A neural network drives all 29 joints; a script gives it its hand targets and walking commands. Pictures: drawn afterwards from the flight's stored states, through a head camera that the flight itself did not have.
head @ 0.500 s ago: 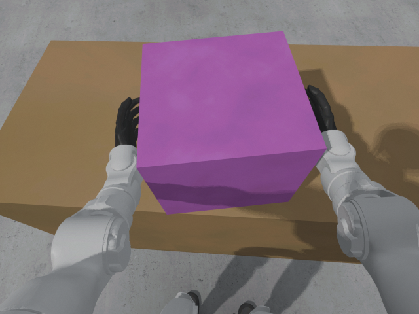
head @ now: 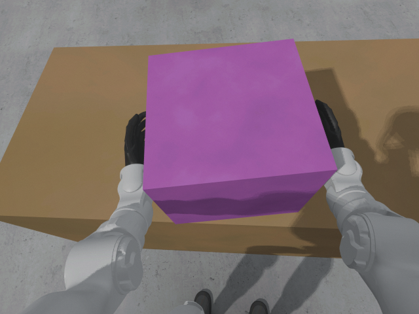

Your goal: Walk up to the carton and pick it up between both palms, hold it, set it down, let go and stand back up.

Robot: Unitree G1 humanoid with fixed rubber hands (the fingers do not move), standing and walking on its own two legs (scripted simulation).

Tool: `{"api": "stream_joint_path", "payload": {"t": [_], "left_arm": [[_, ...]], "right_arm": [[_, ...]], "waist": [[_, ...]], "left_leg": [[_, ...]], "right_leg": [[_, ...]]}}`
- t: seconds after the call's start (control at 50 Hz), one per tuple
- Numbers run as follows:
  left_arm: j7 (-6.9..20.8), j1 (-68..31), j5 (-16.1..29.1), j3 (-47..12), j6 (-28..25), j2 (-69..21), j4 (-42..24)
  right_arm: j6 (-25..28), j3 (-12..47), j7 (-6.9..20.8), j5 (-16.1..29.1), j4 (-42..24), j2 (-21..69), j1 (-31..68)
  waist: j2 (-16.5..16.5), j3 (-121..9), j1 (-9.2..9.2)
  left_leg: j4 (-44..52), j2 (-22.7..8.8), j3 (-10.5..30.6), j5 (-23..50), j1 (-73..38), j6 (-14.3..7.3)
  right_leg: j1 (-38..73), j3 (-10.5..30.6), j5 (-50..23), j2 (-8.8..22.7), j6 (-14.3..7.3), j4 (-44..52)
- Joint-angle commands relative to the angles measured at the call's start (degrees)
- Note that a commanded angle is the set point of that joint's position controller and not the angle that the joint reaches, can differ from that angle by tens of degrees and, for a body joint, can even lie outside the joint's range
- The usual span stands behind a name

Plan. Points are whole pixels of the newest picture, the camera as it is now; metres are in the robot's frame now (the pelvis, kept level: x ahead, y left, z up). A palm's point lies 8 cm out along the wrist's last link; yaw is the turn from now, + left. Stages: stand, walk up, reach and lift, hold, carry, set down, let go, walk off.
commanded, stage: reach and lift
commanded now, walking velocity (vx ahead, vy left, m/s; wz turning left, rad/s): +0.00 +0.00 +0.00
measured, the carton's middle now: (229, 140) +0.45 +0.05 -0.03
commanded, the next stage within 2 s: none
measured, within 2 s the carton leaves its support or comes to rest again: leaves its support in 1.04 s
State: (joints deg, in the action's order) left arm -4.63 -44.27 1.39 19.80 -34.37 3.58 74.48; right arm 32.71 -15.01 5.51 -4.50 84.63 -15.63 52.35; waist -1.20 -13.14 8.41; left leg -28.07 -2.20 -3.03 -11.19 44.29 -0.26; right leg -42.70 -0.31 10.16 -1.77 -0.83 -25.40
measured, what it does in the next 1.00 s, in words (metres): stands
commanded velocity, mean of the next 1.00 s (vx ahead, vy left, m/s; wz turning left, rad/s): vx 0.00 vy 0.00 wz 0.00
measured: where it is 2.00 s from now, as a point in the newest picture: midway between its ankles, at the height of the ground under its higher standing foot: outside the picture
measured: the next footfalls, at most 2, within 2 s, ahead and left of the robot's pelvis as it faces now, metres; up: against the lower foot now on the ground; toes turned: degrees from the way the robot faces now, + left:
none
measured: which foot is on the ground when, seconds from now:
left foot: down 0.00-1.00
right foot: down 0.00-1.00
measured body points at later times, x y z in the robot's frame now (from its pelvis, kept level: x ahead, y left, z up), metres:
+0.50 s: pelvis -0.01 -0.01 +0.00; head +0.12 +0.00 +0.43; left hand +0.38 +0.23 +0.00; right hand +0.46 -0.15 +0.01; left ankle -0.01 +0.11 -0.73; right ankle -0.01 -0.11 -0.73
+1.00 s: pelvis -0.04 +0.00 +0.00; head +0.07 +0.01 +0.43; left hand +0.35 +0.22 +0.00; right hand +0.41 -0.15 +0.01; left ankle -0.01 +0.11 -0.73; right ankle -0.01 -0.11 -0.73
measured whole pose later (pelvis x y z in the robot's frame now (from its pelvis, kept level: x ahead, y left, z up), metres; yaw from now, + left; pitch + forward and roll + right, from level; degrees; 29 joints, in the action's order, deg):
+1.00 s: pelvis -0.04 +0.00 +0.00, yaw +1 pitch +28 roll -1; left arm -5.1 -43.5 0.7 16.7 -36.0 4.1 77.2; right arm 37.8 -17.3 -1.4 -13.2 86.3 -15.1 49.0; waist 1.0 -16.4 6.5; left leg -27.6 -2.6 -2.8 -6.9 48.8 -0.5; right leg -46.4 -2.5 5.8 -1.5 -1.2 -24.0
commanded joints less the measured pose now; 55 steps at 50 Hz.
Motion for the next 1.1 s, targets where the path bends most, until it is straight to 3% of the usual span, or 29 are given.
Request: {"api": "stream_joint_path", "payload": {"t": [0.0, 0.18, 0.32, 0.4, 0.46, 0.54, 0.66, 0.74, 0.94, 1.08], "left_arm": [[6.60, -16.71, -5.84, -12.33, 3.11, -20.19, 0.96], [7.14, -17.35, -4.84, -13.30, 1.77, -21.21, 0.82], [8.43, -19.73, -7.42, -11.88, -2.04, -27.46, 0.48], [8.98, -20.54, -9.93, -10.87, -2.55, -30.01, 1.00], [8.89, -20.75, -11.37, -10.57, -2.54, -31.23, 0.90], [8.30, -21.34, -12.97, -10.04, -2.40, -31.75, 0.24], [6.66, -22.36, -13.88, -11.09, -1.09, -29.67, 0.42], [5.54, -24.76, -12.41, -12.33, -0.74, -29.23, -0.62], [6.00, -29.77, -6.08, -16.91, -1.70, -28.26, -1.24], [7.20, -33.49, -1.76, -21.71, -2.11, -30.52, -3.26]], "right_arm": [[-0.70, 11.22, 6.82, -7.06, -0.05, 26.46, 21.30], [2.16, 12.59, 5.78, -6.79, -0.45, 28.06, 22.92], [10.12, 13.23, 2.67, -12.35, -8.51, 30.98, 27.28], [13.37, 12.18, 1.24, -16.08, -8.92, 31.18, 27.46], [15.19, 11.25, 0.68, -17.97, -8.72, 30.70, 27.43], [16.29, 9.27, 0.47, -19.90, -7.41, 29.91, 27.41], [14.19, 6.64, 1.44, -19.71, -2.52, 29.05, 26.23], [12.81, 5.79, 2.04, -19.12, -3.72, 28.94, 27.26], [10.42, 8.82, 1.82, -16.66, -5.11, 31.67, 29.01], [7.83, 14.77, 0.97, -11.13, -8.48, 37.88, 29.30]], "waist": [[7.02, -25.14, 0.91], [7.61, -26.35, 0.62], [9.43, -36.06, -1.59], [9.24, -37.44, -3.67], [8.55, -38.07, -4.56], [7.27, -37.85, -4.44], [3.66, -33.86, -2.20], [3.24, -35.12, -1.05], [6.34, -38.41, -2.90], [5.08, -38.80, -3.78]], "left_leg": [[-1.66, 0.32, -1.67, 22.03, -14.55, 0.49], [-1.98, 0.45, -2.04, 20.39, -9.56, 0.42], [-3.02, 0.37, -2.08, 25.59, -6.83, 1.87], [-2.81, 0.38, -1.58, 26.44, -7.11, 2.25], [-2.51, 0.25, -1.28, 27.10, -8.91, 2.42], [-1.62, 0.05, -1.35, 26.06, -11.66, 2.31], [0.64, -0.19, -1.73, 20.09, -18.36, 1.88], [0.80, -0.45, -1.83, 18.26, -21.87, 1.91], [0.07, 0.74, -1.55, 12.28, -17.58, 0.58], [-0.74, 2.01, -1.15, 13.80, -16.15, 1.04]], "right_leg": [[17.02, -2.71, -15.72, -0.17, 0.98, 0.00], [20.58, -2.34, -20.26, 0.25, 1.55, -1.83], [29.73, -4.00, -40.73, 1.21, 3.09, -5.78], [29.70, -4.41, -45.36, 1.77, 2.85, -5.86], [27.78, -4.73, -44.51, 1.64, 2.17, -4.80], [24.51, -5.21, -38.21, 1.03, 1.03, -2.86], [15.75, -6.07, -20.07, -0.39, -0.73, 1.45], [10.56, -6.67, -11.91, -0.92, -0.85, 3.19], [15.85, -5.41, -12.13, -1.09, 0.85, 0.79], [22.63, -3.55, -17.96, -1.06, 1.77, -1.00]]}}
